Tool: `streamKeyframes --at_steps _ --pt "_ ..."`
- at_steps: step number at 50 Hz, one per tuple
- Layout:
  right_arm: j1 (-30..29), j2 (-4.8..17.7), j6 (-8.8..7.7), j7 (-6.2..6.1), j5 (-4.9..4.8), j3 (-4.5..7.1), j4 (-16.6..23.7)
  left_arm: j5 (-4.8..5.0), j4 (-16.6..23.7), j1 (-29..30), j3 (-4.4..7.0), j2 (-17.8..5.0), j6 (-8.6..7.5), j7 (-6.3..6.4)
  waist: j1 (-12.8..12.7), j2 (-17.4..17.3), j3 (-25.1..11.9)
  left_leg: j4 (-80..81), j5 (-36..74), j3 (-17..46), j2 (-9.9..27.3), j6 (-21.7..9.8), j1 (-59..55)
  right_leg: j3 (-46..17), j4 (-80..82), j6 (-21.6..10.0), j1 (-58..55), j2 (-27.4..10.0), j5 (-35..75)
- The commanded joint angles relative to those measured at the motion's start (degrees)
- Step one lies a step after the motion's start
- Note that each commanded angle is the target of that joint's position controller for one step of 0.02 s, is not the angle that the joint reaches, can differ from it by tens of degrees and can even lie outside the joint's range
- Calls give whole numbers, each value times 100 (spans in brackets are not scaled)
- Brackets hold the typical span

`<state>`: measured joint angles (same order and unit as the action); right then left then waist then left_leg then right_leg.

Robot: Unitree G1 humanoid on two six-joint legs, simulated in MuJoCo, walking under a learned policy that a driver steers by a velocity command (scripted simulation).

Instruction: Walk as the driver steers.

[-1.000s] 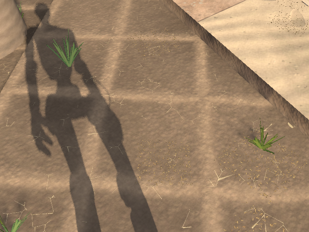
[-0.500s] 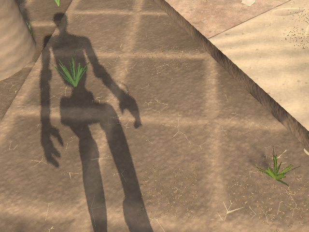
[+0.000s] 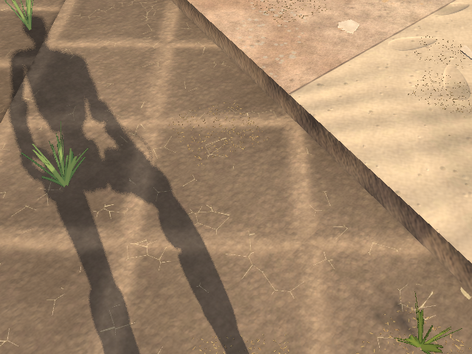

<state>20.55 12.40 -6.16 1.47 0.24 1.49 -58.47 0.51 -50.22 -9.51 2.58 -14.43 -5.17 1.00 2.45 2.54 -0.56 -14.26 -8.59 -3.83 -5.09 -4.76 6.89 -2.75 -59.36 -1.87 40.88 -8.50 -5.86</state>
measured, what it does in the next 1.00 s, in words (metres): walks ahead: right foot, then left foot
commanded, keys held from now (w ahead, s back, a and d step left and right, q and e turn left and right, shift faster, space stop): w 0.86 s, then w+e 0.14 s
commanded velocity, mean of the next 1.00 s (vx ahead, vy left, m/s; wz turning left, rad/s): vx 0.50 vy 0.00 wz -0.02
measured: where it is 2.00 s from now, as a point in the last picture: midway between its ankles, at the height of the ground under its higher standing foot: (262, 197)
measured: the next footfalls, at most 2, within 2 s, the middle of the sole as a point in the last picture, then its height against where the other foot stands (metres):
right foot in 0.26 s outside the picture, level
left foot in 0.82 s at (206, 314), level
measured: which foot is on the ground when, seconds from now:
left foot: down 0.00-0.28, up 0.30-0.80, down 0.82-1.00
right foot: up 0.00-0.24, down 0.26-0.82, up 0.84-1.00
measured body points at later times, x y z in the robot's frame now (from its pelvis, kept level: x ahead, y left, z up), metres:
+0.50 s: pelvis +0.29 -0.08 +0.00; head +0.30 -0.09 +0.45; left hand +0.32 +0.18 -0.13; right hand +0.40 -0.34 -0.13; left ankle +0.34 +0.09 -0.66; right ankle +0.29 -0.16 -0.75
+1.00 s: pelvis +0.56 +0.00 -0.01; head +0.59 +0.01 +0.44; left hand +0.63 +0.27 -0.15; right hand +0.64 -0.26 -0.13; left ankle +0.60 +0.08 -0.75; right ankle +0.52 -0.16 -0.65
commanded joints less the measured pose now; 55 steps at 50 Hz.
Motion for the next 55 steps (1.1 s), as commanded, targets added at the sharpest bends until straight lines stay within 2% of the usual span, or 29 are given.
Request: streamKeyframes --at_steps 1,6,9,11,12,13,14,15,16,17,18,19,21,24,26,30,36,39,40,41,42,43,44,45,46,47,49,52,55 --pt "-157 829 -56 -118 -37 132 348 -22 297 135 23 -156 -40 -21 -162 -456 389 865 978 944 1522 -848 476 60 1151 84 -69 -32 941" --pt "404 981 28 -156 -134 174 170 63 573 1109 -29 -142 -84 -163 194 -508 543 680 720 864 1680 -724 -305 249 2473 97 -208 257 1135" --pt "522 1011 122 -184 -139 211 90 78 743 1333 -18 -240 -143 -284 159 -554 586 318 923 961 1959 -639 -918 228 2846 -94 -189 337 577" --pt "358 1103 182 -194 -132 246 124 75 691 929 60 -421 -187 -320 -136 -689 333 -192 1952 918 1982 -517 -1044 387 3032 -271 -931 548 170" --pt "223 1079 215 -191 -110 232 162 67 501 264 173 -606 -198 -308 -508 -695 -63 -979 2930 716 1762 -400 -946 562 3126 -407 -1851 760 128" --pt "162 904 226 -187 -47 158 247 55 176 -868 331 -951 -202 -266 -966 -557 -786 -2336 2991 449 1421 -218 -280 344 2996 -646 -3439 589 266" --pt "673 361 143 -145 11 -16 388 -81 16 -1799 483 -1598 -178 -228 -950 613 -1797 -4701 954 93 670 166 1850 -1891 3076 -1422 -5835 -936 -61" --pt "891 170 -20 -97 -97 -93 293 -49 -58 -1955 421 -1389 -149 -255 -884 1411 -2388 -5970 -2247 745 99 257 3153 -4057 4102 -1929 -6611 -1575 -755" --pt "397 817 -133 -73 -240 70 396 -6 8 -1525 283 -963 -162 -257 -863 923 -1611 -6471 -2070 1117 508 119 3726 -3496 4214 -1584 -6008 -1361 -974" --pt "-123 961 -179 -81 -296 106 564 -2 143 -964 205 -718 -151 -242 -725 539 -963 -6365 -1539 941 828 42 3772 -2552 4287 -1346 -5125 -1148 -590" --pt "-361 895 -156 -121 -235 124 602 -27 209 -508 141 -553 -150 -267 -520 62 -527 -5985 -1068 812 1076 67 3506 -1880 4503 -1222 -4226 -896 -46" --pt "-363 841 -78 -158 -152 173 599 -58 227 -291 94 -394 -169 -289 -323 56 -311 -5580 -778 829 1266 83 3168 -1413 4700 -1103 -3661 -650 223" --pt "-114 547 85 -172 -123 158 528 -83 102 -343 84 -344 -190 -321 -131 150 -172 -5259 -525 760 1334 144 2731 -957 4996 -1109 -3136 -434 527" --pt "-473 543 173 -202 -79 193 685 -85 -85 -651 147 -589 -205 -245 -109 32 83 -4637 10 710 1384 281 3171 -580 5201 -1198 -3107 -406 1078" --pt "-944 533 165 -196 -45 208 845 -73 -169 -851 153 -628 -161 -177 -216 9 186 -3971 558 689 1385 352 3496 -435 5256 -1147 -3285 -381 1151" --pt "-1765 418 114 -130 -75 172 1068 -17 -295 -1160 156 -710 -108 -95 -458 62 344 -2601 1469 497 1190 367 3305 -100 5348 -966 -3436 -230 870" --pt "-2575 468 34 45 -142 136 1395 43 -592 -1596 212 -782 17 -43 -641 95 617 -1722 1050 454 1032 193 3443 -132 4977 -898 -4426 -614 874" --pt "-2165 686 -24 103 -145 223 1354 54 -584 -1391 267 -906 89 -17 -314 251 314 -1512 454 241 770 -31 2538 -82 4356 -744 -4623 -674 2167" --pt "-1560 847 -31 86 -132 323 1178 44 -555 -1256 260 -904 120 -17 34 269 -54 -1428 432 50 550 -149 1636 84 3649 -636 -4502 -492 3106" --pt "-511 1150 -27 44 -121 476 854 3 -499 -1203 198 -756 138 -18 467 137 -695 -1524 560 152 604 -341 140 317 2408 -457 -3908 -159 3164" --pt "439 1680 -12 -4 -4 610 674 -70 -383 -1616 58 -334 83 -50 500 -826 -1622 -1549 298 2097 2013 -998 -2108 606 192 -127 -1953 463 1235" --pt "646 1667 9 31 -31 569 604 -35 -459 -1986 -93 127 -65 -104 346 -1896 -2247 -584 -594 4411 2804 -1528 -3125 -15 -1190 34 -441 1260 -2690" --pt "393 1201 -8 21 -78 443 637 166 -419 -1500 70 -501 -171 -127 443 -1377 -1692 -372 -1034 4110 2652 -1224 -2697 -565 -1815 -106 166 928 -2626" --pt "-174 1001 -20 -1 -94 378 765 262 -246 -1011 124 -721 -215 -116 315 -1056 -930 -251 -685 3207 2541 -965 -1788 -394 -1759 -204 354 624 -2056" --pt "-657 818 -36 5 -49 316 852 207 -212 -768 149 -712 -195 -65 113 -590 -557 -52 -229 2546 2349 -818 -893 -294 -1457 -204 50 335 -1490" --pt "-908 643 -69 21 3 271 862 148 -224 -774 192 -619 -117 -27 -89 -589 -287 171 63 2013 2142 -701 -260 -314 -1135 -199 -280 149 -1151" --pt "-949 502 -106 31 67 246 746 155 -319 -1079 196 -331 68 -22 -305 -792 -156 500 316 1372 1911 -627 308 -352 -875 -193 -777 28 -855" --pt "-738 718 -142 -57 89 309 583 140 -212 -855 237 -278 198 0 -341 -650 128 702 960 745 1878 -640 385 -466 -515 -119 -337 51 -284" --pt "-591 781 -116 -159 101 318 507 88 -43 -419 266 -274 190 -35 -260 -553 257 752 1318 322 1856 -549 91 -554 284 -45 123 156 512"
Velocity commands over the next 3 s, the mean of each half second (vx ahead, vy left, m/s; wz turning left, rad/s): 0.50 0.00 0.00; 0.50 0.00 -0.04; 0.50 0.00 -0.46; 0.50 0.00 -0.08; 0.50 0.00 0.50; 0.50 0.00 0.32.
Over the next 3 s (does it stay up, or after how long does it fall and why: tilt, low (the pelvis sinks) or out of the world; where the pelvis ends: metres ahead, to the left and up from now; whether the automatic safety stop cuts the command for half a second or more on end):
stays up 1.63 -0.13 -0.01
